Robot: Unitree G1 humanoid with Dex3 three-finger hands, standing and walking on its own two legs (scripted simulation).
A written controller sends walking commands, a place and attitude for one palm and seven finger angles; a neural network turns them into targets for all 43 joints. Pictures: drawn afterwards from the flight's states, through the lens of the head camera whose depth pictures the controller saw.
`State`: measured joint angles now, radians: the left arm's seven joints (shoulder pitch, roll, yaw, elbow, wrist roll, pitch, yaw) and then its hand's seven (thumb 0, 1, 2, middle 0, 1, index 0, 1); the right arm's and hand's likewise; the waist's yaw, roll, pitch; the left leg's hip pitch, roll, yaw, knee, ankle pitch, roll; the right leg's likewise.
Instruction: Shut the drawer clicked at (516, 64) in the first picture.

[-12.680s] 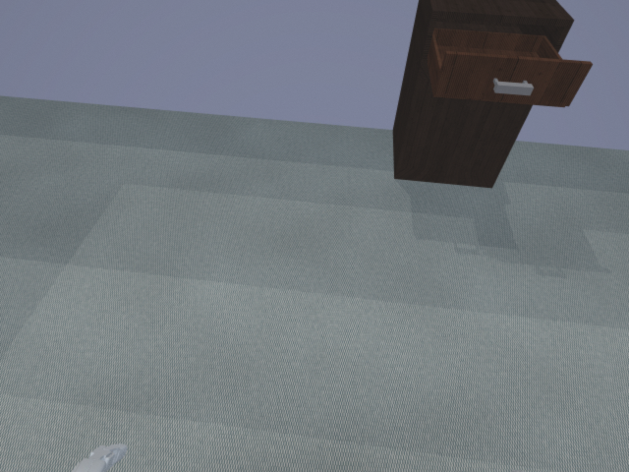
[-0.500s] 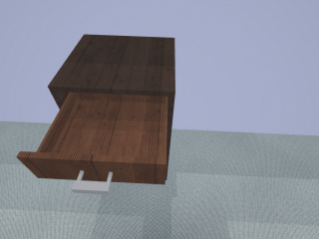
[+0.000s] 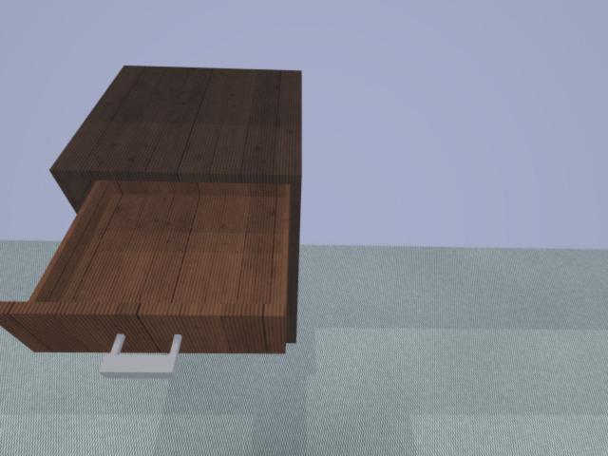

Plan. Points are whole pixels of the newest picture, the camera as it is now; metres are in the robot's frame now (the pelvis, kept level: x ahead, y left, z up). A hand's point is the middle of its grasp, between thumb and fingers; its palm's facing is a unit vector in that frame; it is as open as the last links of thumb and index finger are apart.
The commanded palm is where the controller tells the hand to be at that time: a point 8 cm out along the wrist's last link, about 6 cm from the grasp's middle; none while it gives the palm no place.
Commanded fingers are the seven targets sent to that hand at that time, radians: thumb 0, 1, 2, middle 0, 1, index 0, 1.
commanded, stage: come to a stop and stand still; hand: left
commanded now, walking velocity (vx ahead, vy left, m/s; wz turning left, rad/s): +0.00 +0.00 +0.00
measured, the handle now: (144, 353) +0.28 +0.27 -0.10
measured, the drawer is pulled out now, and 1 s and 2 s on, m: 0.29 0.29 0.25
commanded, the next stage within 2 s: look again from close up in 0.22 s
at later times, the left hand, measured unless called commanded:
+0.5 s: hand out of the picture +0.00 +0.19 -0.18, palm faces +0.01 -0.98 -0.21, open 7.3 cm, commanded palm none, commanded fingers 0.00 0.90 0.90 -0.20 -0.30 -0.20 -0.30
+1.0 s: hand out of the picture +0.00 +0.22 -0.18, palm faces +0.05 -0.98 -0.18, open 7.3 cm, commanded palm +0.09 +0.27 -0.07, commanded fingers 0.00 0.90 0.90 -0.26 -0.37 -0.26 -0.37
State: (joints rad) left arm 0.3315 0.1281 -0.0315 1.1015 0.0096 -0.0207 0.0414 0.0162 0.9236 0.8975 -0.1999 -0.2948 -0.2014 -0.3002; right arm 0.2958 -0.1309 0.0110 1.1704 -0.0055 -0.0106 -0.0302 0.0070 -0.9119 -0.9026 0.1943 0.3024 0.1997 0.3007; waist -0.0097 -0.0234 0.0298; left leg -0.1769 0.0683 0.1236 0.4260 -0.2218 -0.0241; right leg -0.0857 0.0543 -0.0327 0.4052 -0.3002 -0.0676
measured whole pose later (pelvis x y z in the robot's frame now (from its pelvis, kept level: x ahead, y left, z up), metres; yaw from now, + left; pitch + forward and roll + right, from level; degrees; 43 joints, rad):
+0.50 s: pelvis -0.01 +0.02 -0.01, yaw +0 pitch -1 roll -1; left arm 0.32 0.14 -0.01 1.05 0.01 -0.02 0.05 0.01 0.91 0.90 -0.20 -0.29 -0.20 -0.30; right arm 0.30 -0.16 0.00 1.06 -0.02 -0.01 -0.03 0.01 -0.92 -0.90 0.19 0.30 0.20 0.30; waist -0.02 0.02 0.00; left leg -0.25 0.03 0.06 0.57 -0.30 0.01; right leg -0.16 0.04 -0.03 0.51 -0.34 -0.04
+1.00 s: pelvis +0.00 +0.05 +0.00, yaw +0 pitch +1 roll +0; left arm 0.37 0.15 -0.01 0.91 -0.03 0.05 0.05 0.01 0.91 0.90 -0.20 -0.30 -0.20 -0.30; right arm 0.30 -0.16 0.02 1.05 0.00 -0.02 -0.03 0.01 -0.92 -0.90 0.20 0.30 0.20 0.30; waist -0.01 -0.01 0.03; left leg -0.24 -0.02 0.08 0.50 -0.28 0.06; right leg -0.16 -0.01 -0.01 0.48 -0.33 0.00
